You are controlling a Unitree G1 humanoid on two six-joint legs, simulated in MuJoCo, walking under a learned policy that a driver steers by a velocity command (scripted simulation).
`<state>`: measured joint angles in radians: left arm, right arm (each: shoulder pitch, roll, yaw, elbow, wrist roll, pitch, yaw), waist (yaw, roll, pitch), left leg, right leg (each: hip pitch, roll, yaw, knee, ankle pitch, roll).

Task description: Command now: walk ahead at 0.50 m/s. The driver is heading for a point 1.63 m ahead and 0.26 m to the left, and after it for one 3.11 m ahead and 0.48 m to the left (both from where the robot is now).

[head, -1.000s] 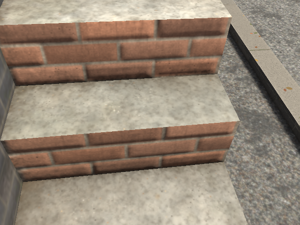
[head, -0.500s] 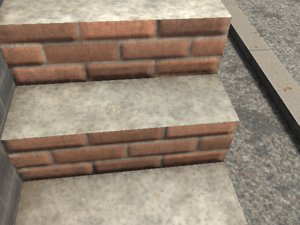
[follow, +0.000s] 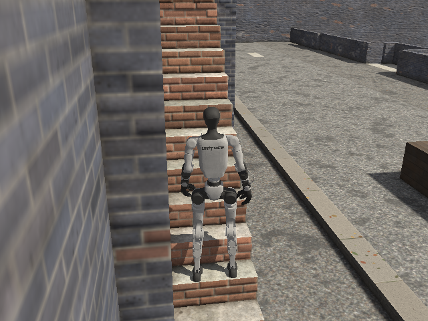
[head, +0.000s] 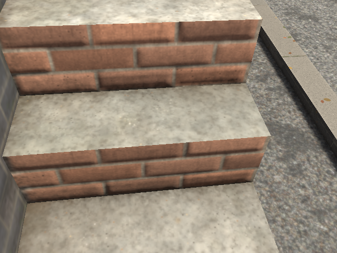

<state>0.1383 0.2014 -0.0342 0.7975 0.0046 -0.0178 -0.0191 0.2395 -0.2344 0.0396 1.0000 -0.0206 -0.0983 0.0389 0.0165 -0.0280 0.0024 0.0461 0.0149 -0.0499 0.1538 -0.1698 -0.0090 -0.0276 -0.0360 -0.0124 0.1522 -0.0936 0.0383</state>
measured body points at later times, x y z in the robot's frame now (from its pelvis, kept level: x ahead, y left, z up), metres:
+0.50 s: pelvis +0.00 +0.00 +0.00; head -0.01 +0.01 +0.45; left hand +0.15 +0.22 -0.11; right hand +0.08 -0.25 -0.13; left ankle -0.05 +0.13 -0.75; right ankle -0.01 -0.15 -0.75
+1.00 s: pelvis +0.00 +0.00 +0.00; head +0.00 +0.01 +0.45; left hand +0.15 +0.22 -0.12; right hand +0.08 -0.25 -0.13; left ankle -0.05 +0.13 -0.75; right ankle -0.01 -0.15 -0.75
